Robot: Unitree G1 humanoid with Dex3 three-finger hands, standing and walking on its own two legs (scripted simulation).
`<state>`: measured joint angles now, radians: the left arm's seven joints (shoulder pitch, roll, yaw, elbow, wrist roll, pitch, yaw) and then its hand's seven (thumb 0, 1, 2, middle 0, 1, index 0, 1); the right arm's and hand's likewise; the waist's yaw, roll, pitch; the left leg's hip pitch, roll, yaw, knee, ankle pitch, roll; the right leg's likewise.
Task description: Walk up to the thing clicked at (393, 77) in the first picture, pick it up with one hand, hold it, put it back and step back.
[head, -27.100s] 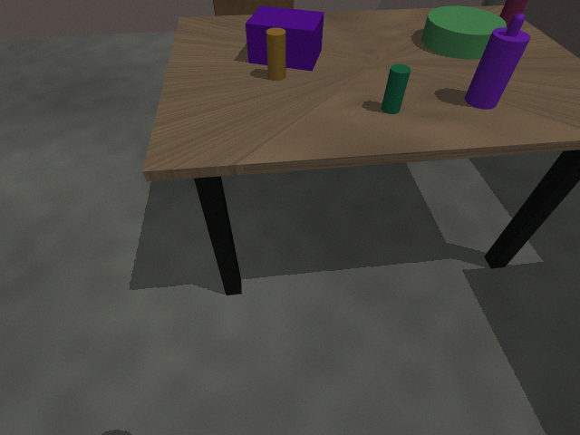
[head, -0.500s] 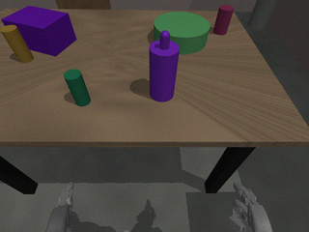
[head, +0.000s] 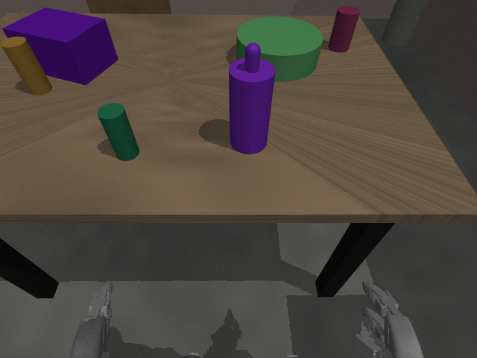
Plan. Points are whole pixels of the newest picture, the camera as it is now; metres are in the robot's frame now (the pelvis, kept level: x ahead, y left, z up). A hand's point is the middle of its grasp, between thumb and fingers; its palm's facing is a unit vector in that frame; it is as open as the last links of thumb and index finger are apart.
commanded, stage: home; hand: left
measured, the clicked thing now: (119, 133) +0.53 +0.26 +0.07
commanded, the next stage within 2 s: stand in 1.00 s
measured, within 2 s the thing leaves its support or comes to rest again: neither
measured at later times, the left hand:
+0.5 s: hand (134, 343) +0.17 +0.18 -0.05, palm faces +0.12 -0.96 -0.23, open 17.7 cm
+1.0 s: hand out of the picture +0.14 +0.22 -0.09, palm faces -0.05 -0.93 -0.37, open 17.6 cm
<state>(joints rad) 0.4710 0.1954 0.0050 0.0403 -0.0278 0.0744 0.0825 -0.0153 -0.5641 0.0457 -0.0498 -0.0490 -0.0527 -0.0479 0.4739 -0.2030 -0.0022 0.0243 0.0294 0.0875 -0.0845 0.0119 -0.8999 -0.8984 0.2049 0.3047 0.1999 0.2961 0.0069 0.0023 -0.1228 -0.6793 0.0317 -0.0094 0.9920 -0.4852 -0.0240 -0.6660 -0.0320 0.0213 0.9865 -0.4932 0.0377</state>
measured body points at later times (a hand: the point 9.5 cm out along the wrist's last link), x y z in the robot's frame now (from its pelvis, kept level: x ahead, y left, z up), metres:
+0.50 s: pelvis +0.00 +0.00 +0.00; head +0.03 +0.00 +0.45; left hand +0.16 +0.23 -0.03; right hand +0.16 -0.23 -0.03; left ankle +0.01 +0.13 -0.68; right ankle +0.00 -0.14 -0.68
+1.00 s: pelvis -0.01 +0.00 +0.01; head +0.02 +0.00 +0.46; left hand +0.14 +0.26 -0.07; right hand +0.13 -0.26 -0.09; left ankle +0.01 +0.13 -0.68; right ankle +0.00 -0.14 -0.68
